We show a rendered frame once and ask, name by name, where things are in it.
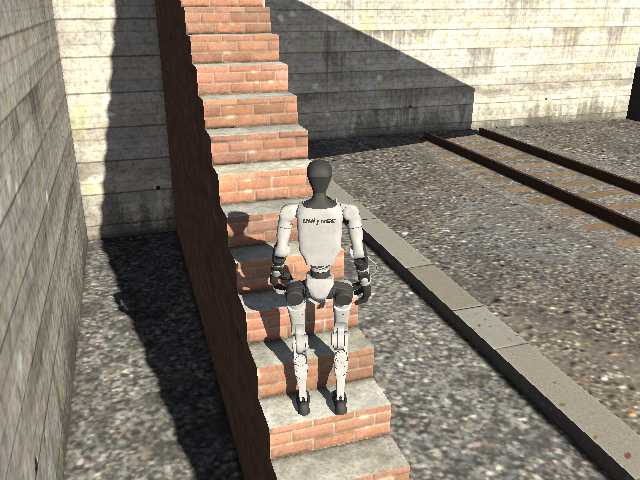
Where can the robot right forearm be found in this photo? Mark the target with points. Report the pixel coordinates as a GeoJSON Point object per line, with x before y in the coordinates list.
{"type": "Point", "coordinates": [362, 269]}

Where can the robot left shin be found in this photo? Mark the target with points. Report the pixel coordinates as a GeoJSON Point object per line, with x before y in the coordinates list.
{"type": "Point", "coordinates": [300, 369]}

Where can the robot left forearm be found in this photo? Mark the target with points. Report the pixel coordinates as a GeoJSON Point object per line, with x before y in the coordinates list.
{"type": "Point", "coordinates": [277, 263]}

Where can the robot left thigh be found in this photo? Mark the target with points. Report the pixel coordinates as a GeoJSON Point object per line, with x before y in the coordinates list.
{"type": "Point", "coordinates": [296, 304]}

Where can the robot right upper arm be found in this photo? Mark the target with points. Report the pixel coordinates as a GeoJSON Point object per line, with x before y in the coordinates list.
{"type": "Point", "coordinates": [351, 212]}

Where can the robot left upper arm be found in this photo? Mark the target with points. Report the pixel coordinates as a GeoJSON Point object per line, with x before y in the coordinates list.
{"type": "Point", "coordinates": [287, 214]}

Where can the left robot hand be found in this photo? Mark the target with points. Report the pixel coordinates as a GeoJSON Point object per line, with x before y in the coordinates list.
{"type": "Point", "coordinates": [283, 276]}

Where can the right robot hand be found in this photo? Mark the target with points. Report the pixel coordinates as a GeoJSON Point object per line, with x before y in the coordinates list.
{"type": "Point", "coordinates": [366, 290]}

